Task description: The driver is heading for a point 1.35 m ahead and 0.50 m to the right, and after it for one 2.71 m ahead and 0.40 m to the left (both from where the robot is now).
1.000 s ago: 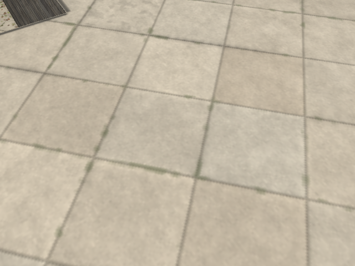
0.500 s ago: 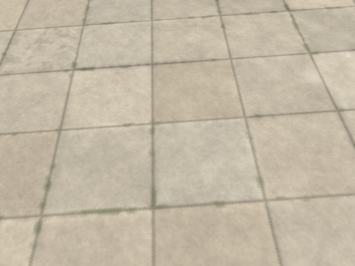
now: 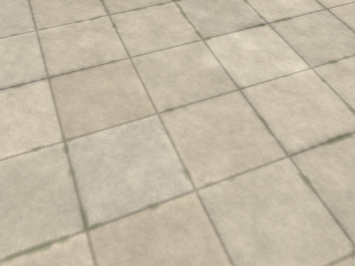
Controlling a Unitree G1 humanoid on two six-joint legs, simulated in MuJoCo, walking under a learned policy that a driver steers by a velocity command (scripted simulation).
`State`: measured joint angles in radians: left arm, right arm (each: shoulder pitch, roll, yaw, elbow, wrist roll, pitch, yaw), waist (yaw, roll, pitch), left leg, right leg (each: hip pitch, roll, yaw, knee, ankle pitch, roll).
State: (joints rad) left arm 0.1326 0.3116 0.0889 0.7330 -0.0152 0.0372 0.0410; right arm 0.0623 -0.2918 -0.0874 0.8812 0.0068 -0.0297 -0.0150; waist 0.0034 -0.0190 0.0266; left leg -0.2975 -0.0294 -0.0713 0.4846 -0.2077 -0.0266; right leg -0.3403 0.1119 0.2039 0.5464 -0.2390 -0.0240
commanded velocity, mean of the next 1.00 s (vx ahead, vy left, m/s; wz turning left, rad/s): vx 0.01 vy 0.00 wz -0.49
